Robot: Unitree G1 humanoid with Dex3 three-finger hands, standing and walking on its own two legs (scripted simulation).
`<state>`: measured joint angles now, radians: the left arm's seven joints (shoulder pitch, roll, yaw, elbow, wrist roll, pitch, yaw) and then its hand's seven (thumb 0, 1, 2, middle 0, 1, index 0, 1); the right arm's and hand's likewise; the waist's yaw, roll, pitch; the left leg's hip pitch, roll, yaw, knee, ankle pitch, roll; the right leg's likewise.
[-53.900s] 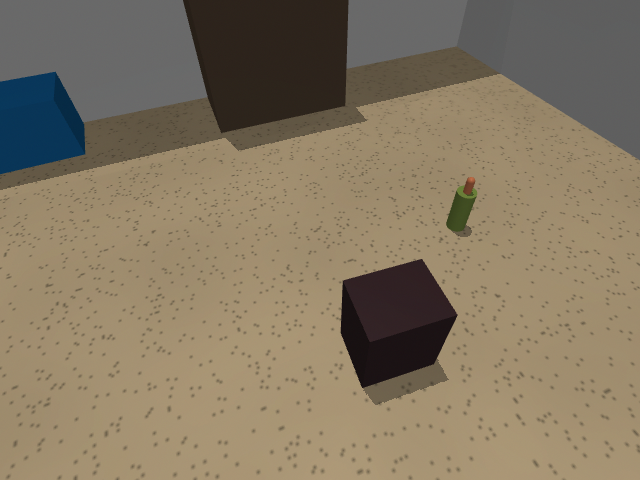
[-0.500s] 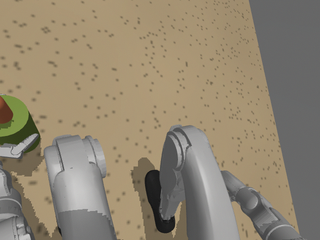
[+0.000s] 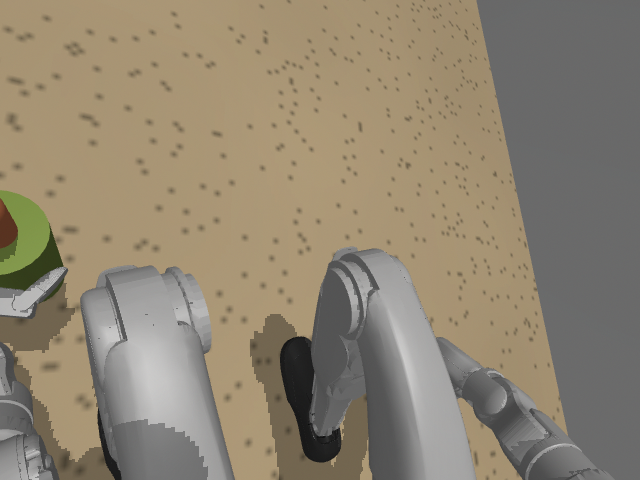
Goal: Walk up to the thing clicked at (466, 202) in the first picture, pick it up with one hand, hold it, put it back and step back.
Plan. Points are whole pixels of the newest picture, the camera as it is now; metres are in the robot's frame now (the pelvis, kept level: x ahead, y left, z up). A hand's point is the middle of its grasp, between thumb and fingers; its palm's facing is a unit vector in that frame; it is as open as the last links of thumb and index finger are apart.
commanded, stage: loosen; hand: left
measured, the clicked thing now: (8, 249) +0.36 +0.29 -0.14
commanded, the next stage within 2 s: open in 0.04 s
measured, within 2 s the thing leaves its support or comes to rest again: neither
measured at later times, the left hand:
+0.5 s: hand (4, 255) +0.36 +0.30 -0.15, palm faces +0.43 -0.90 +0.05, open 14.6 cm
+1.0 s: hand out of the picture +0.35 +0.37 -0.06, palm faces +0.44 -0.90 -0.03, open 17.6 cm
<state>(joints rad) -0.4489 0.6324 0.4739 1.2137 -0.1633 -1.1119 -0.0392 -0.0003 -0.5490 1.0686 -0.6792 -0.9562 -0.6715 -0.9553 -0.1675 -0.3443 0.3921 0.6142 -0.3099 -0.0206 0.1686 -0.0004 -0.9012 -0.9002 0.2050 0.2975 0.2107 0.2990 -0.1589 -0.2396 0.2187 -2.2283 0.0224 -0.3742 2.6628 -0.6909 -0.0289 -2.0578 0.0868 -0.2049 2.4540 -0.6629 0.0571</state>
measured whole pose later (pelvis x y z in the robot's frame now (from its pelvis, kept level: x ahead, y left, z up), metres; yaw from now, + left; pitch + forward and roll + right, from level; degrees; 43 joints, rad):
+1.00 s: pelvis +0.00 +0.00 +0.02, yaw +1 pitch +18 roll -15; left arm -0.41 0.65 0.51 0.91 -0.20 -0.83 -0.16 -0.01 -0.59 0.05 -0.08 -0.01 -0.08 -0.02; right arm -0.06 -0.32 0.27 0.61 -0.19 0.02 0.13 0.00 -0.89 -0.89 0.21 0.30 0.21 0.30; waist -0.11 -0.15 0.08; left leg -2.25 0.03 -0.31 2.57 -0.68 -0.01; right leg -2.08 0.06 -0.17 2.40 -0.67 0.05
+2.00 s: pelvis +0.07 -0.01 +0.38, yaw +15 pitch +18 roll -3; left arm 0.27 0.28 0.10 0.18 -0.02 0.19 0.17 -0.01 -0.55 0.05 -0.06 -0.05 -0.06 -0.05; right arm 0.20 -0.22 0.02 0.50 0.05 -0.01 -0.15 0.01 -0.90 -0.90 0.20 0.30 0.21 0.30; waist -0.04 0.01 -0.17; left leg -1.06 0.06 -0.06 1.29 -0.54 -0.02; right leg -0.98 -0.01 -0.06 1.23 -0.56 0.02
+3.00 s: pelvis +0.09 +0.00 +0.44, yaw +16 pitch +7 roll -2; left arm 0.46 0.20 0.00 0.01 -0.01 0.26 0.13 -0.01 -0.59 0.02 -0.05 -0.05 -0.05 -0.05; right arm 0.28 -0.21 0.03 0.51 0.01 -0.12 -0.18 0.01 -0.90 -0.90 0.20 0.30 0.21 0.30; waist -0.03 0.03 -0.10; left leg -0.64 0.06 -0.04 0.96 -0.44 -0.03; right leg -0.57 -0.02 -0.05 0.91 -0.46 0.02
